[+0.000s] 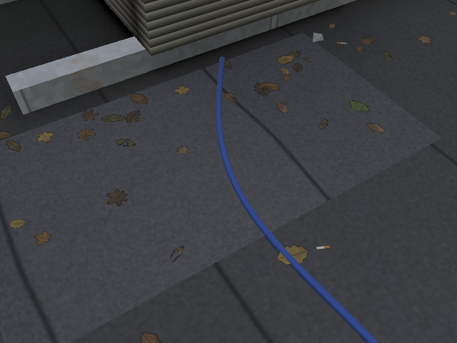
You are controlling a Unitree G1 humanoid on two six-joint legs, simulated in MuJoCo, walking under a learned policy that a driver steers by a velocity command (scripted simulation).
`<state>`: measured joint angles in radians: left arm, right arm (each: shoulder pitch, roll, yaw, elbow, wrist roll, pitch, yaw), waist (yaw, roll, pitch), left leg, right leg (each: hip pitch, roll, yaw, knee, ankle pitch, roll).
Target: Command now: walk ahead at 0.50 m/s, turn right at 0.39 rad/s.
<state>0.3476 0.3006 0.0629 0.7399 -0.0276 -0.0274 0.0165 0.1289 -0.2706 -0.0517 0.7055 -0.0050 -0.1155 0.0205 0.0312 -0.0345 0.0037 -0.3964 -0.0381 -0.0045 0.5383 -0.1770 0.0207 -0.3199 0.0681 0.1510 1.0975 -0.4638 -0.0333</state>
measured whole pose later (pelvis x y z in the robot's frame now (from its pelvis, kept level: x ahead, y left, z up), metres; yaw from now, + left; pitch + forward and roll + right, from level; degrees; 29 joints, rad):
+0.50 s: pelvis +0.26 -0.06 +0.00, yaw -4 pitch +2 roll +1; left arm 0.11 0.27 0.04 0.66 0.00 -0.07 -0.03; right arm 0.35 -0.30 -0.04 0.88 0.03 -0.07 0.01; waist -0.05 0.01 0.03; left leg -0.28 0.02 -0.03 1.06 -0.46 0.02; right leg -0.40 0.02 -0.04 0.54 -0.18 -0.06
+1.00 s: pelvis +0.53 -0.02 -0.01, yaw +11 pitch +2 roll -1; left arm 0.32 0.28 0.06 0.85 0.00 -0.05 0.02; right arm 0.08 -0.28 -0.06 0.69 0.02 -0.04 0.05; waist 0.03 0.01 0.06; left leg -0.51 -0.04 0.05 0.63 -0.16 0.10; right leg -0.08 -0.04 -0.13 0.88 -0.50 0.02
